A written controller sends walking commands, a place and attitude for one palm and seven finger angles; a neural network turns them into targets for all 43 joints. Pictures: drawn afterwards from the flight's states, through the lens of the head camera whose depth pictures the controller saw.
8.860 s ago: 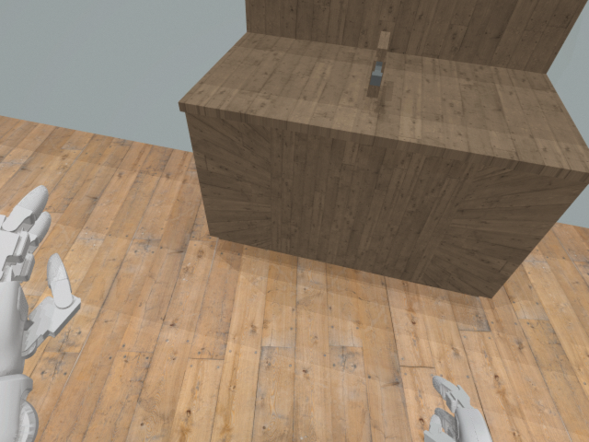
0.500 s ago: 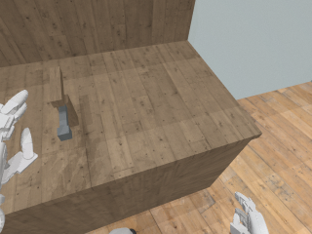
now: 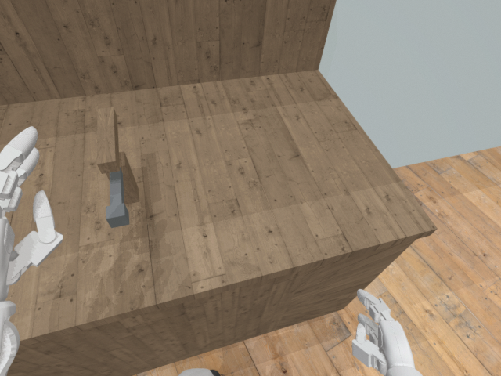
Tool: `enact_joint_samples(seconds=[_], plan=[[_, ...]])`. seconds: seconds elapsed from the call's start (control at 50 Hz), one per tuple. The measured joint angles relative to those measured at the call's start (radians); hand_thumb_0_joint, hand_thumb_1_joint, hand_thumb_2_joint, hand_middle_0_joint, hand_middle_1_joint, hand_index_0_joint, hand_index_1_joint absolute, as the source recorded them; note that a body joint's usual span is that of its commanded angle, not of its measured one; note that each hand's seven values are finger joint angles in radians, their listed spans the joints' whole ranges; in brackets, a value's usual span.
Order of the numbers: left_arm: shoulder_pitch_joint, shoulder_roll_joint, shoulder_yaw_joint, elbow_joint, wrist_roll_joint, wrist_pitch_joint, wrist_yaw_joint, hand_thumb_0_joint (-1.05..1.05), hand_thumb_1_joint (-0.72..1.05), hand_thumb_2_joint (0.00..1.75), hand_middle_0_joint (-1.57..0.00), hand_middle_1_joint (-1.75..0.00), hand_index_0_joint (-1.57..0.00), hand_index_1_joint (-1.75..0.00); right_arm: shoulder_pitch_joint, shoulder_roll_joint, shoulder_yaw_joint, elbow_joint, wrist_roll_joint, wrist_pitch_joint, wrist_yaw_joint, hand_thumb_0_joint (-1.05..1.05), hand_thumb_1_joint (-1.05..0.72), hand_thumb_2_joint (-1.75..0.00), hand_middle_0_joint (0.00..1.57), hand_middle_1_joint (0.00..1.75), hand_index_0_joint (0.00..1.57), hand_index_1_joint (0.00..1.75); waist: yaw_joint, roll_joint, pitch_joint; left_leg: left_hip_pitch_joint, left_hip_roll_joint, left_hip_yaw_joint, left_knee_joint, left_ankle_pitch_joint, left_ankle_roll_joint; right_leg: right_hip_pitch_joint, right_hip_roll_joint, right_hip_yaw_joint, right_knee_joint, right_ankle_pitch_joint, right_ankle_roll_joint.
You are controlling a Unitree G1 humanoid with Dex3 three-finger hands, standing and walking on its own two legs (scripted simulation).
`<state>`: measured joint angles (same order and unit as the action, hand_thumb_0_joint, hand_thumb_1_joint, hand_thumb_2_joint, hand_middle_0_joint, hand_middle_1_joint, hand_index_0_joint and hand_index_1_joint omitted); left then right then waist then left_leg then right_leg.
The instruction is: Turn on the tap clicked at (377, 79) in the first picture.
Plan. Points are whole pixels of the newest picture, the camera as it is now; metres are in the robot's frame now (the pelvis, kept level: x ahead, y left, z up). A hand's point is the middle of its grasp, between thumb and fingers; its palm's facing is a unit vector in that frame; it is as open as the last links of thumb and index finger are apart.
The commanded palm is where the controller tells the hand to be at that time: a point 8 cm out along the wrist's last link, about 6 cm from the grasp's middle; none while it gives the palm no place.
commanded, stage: look again from close up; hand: left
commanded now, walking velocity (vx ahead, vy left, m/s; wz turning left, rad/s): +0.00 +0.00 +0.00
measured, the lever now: (117, 215) +0.33 +0.25 +0.04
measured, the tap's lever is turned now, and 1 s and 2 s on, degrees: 0 0 0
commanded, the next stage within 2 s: shuffle to correct the standing spot in 0.14 s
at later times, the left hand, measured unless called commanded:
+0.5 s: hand (88, 227) +0.24 +0.21 +0.17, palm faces +0.33 -0.84 -0.43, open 7.5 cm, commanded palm +0.18 +0.25 +0.18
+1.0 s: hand (107, 240) +0.23 +0.19 +0.16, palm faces +0.28 -0.83 -0.48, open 7.5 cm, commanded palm +0.16 +0.23 +0.18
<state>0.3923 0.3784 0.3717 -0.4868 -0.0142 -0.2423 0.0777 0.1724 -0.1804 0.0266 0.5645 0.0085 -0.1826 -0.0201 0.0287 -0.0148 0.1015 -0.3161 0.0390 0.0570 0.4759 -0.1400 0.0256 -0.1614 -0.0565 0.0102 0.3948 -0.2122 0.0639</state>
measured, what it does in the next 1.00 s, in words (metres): stands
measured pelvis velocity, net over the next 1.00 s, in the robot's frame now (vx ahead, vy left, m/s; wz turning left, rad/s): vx -0.01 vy -0.04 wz -0.02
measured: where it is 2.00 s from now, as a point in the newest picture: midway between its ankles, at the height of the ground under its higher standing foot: outside the picture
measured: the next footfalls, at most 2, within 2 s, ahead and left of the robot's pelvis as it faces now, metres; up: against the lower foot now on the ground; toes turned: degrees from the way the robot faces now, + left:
none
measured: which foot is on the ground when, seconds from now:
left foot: down 0.00-1.00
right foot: down 0.00-1.00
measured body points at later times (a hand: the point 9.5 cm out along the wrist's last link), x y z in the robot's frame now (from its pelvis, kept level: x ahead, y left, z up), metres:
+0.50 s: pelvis +0.01 -0.03 +0.00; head +0.05 -0.01 +0.45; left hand +0.21 +0.26 +0.19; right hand +0.19 -0.25 -0.08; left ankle +0.07 +0.10 -0.74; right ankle +0.00 -0.18 -0.74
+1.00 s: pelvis -0.01 -0.04 -0.01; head +0.05 -0.03 +0.44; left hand +0.21 +0.23 +0.19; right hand +0.15 -0.28 -0.09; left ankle +0.07 +0.10 -0.74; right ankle +0.00 -0.18 -0.74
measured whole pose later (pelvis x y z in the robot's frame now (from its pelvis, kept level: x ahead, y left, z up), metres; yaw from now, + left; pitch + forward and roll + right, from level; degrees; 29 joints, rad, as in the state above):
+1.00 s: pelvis -0.01 -0.04 -0.01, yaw -1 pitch +0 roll -3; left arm 0.46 0.43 0.43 -0.58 -0.06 -0.21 0.06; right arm 0.23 -0.19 -0.03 0.53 0.02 -0.14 -0.02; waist 0.00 0.01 0.13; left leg -0.40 0.11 -0.01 0.60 -0.19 -0.04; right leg -0.26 0.04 0.00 0.53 -0.27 0.01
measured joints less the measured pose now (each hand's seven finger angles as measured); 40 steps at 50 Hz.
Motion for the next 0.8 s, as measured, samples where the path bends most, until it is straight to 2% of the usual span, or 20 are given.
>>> enact_joint_samples(seconds=[0.3, 0.48, 0.68, 0.72, 0.8], plan=[[0.041, -0.002, -0.009, 0.004, -0.01, 0.016, -0.001, 0.01, 0.89, 0.89, -0.21, -0.31, -0.21, -0.3, 0.031, -0.025, -0.023, 0.014, 0.01, 0.034, -0.013, 0.02, -0.9, -0.9, 0.2, 0.3, 0.21, 0.3, -0.018, 0.011, -0.019, 0.018, 0.013, -0.008, 0.0, -0.018, -0.019, 0.015, 0.012, -0.007, 0.006, -0.022, -0.002], [0.034, 0.011, 0.014, -0.011, -0.023, 0.017, -0.003, 0.01, 0.89, 0.89, -0.21, -0.31, -0.21, -0.3, 0.035, 0.0, -0.016, -0.004, 0.009, 0.035, -0.008, 0.02, -0.9, -0.9, 0.2, 0.3, 0.21, 0.3, -0.012, 0.012, -0.009, 0.015, 0.036, -0.007, -0.007, -0.013, -0.038, 0.003, 0.035, -0.002, 0.009, -0.019, -0.018], [0.062, 0.035, 0.043, -0.088, -0.033, -0.018, -0.037, 0.01, 0.89, 0.89, -0.21, -0.31, -0.21, -0.3, 0.013, -0.003, -0.032, -0.056, -0.003, 0.029, 0.005, 0.01, -0.9, -0.9, 0.2, 0.3, 0.21, 0.3, 0.003, 0.036, 0.044, -0.06, 0.083, -0.028, 0.051, -0.014, -0.065, -0.072, 0.083, -0.013, 0.069, -0.023, -0.047], [0.073, 0.037, 0.048, -0.097, -0.039, -0.016, -0.041, 0.01, 0.89, 0.89, -0.21, -0.31, -0.21, -0.3, 0.012, -0.01, -0.039, -0.056, -0.003, 0.033, 0.003, 0.01, -0.9, -0.9, 0.2, 0.3, 0.21, 0.3, 0.004, 0.042, 0.046, -0.079, 0.089, -0.034, 0.074, -0.024, -0.062, -0.088, 0.091, -0.015, 0.086, -0.026, -0.053], [0.094, 0.03, 0.05, -0.108, -0.052, 0.003, -0.033, 0.01, 0.88, 0.89, -0.21, -0.31, -0.21, -0.3, 0.014, -0.026, -0.053, -0.039, 0.001, 0.04, -0.007, 0.01, -0.9, -0.9, 0.2, 0.3, 0.21, 0.3, 0.001, 0.038, 0.041, -0.098, 0.073, -0.052, 0.119, -0.056, -0.05, -0.118, 0.091, -0.003, 0.142, -0.051, -0.055]])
